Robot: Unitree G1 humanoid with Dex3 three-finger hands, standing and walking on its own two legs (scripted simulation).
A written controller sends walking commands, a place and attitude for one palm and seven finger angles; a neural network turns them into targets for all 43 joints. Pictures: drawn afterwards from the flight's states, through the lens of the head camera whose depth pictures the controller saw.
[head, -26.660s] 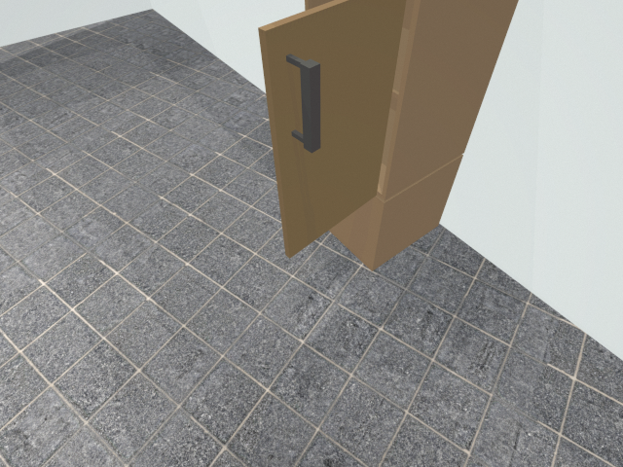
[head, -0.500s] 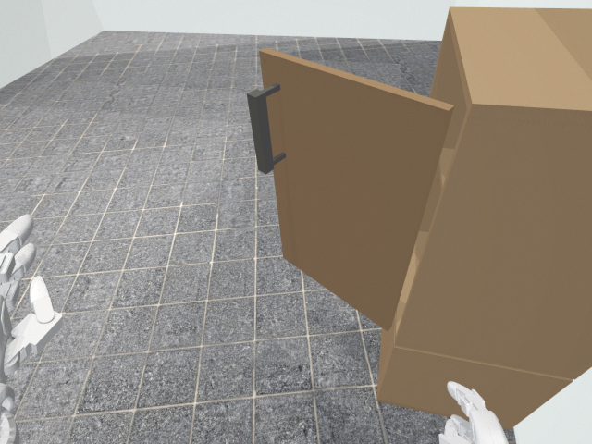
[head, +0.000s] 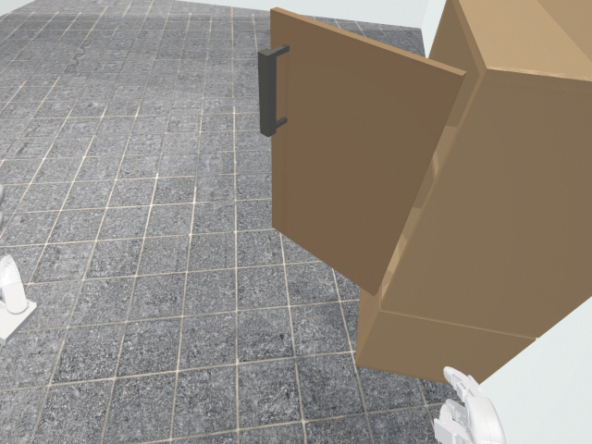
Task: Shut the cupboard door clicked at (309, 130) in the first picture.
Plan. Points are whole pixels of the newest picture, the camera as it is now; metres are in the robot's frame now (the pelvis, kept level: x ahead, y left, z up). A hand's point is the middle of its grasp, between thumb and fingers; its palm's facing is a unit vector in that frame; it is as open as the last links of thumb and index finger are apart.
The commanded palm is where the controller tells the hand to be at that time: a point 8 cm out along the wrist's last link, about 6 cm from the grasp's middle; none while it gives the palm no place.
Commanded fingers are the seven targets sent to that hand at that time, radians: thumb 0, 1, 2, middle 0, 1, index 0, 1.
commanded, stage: step back with the hand held close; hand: left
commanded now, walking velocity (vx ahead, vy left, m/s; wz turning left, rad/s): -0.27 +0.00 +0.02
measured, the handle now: (275, 91) +0.71 +0.10 +0.13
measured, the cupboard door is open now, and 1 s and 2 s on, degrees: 60 60 60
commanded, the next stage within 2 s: stop stepping back and stand still in 0.66 s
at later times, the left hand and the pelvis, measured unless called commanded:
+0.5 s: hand out of the picture +0.14 +0.28 +0.19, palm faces +0.47 -0.76 -0.45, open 7.4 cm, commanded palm +0.06 +0.31 +0.19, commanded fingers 0.00 0.90 0.90 -0.20 -0.30 -0.20 -0.30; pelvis -0.06 +0.00 +0.00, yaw +3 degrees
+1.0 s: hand out of the picture +0.06 +0.28 +0.19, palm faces +0.46 -0.81 -0.35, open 7.4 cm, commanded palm +0.04 +0.30 +0.19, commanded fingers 0.00 0.90 0.90 -0.20 -0.30 -0.20 -0.30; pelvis -0.12 +0.01 -0.01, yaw -4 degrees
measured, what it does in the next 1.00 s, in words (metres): walks backwards: right foot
